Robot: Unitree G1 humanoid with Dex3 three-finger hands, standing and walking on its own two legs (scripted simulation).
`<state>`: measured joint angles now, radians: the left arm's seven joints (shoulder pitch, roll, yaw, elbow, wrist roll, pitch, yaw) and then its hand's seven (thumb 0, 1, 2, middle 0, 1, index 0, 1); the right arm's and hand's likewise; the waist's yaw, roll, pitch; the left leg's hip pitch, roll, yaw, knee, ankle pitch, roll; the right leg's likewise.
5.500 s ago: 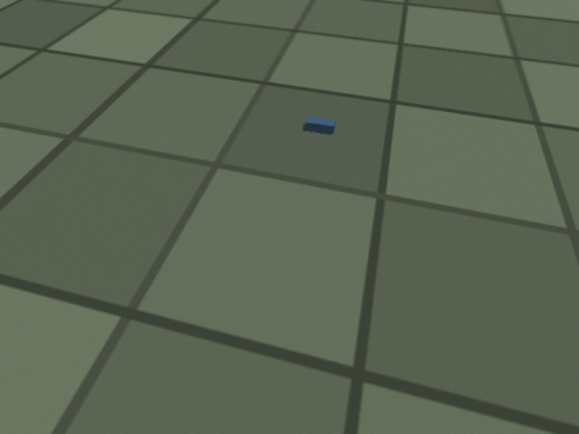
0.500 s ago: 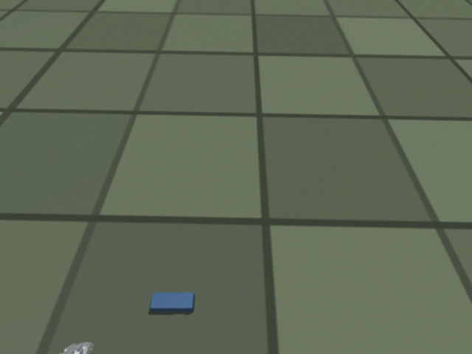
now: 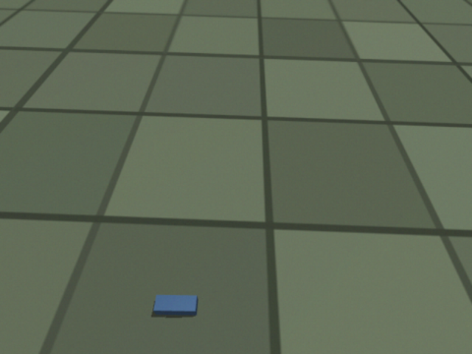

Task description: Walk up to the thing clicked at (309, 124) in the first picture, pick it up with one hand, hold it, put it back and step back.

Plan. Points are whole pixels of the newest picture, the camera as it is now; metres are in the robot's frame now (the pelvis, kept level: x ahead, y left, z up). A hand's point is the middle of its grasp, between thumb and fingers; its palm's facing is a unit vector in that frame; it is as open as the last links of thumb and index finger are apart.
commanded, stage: walk up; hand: left
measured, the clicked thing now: (176, 305) +0.44 +0.23 -0.76
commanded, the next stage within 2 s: stand in 0.28 s
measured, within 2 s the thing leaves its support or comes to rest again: neither
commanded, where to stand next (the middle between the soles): +0.04 +0.00 m, yaw -1 degrees
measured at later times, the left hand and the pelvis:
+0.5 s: hand out of the picture +0.08 +0.25 -0.16, palm faces -0.01 -0.94 -0.34, open 7.3 cm; pelvis +0.00 +0.00 +0.00, yaw +0 degrees
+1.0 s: hand out of the picture +0.08 +0.24 -0.16, palm faces -0.02 -0.94 -0.34, open 7.3 cm; pelvis +0.01 -0.01 +0.00, yaw +0 degrees
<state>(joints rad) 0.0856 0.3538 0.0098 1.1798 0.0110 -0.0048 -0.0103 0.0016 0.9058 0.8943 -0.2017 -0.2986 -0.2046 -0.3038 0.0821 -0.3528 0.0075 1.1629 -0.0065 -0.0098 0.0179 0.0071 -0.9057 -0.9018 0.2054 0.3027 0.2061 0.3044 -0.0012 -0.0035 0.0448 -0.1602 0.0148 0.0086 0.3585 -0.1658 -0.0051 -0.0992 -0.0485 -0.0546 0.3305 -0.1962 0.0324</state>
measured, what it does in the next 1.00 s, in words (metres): stands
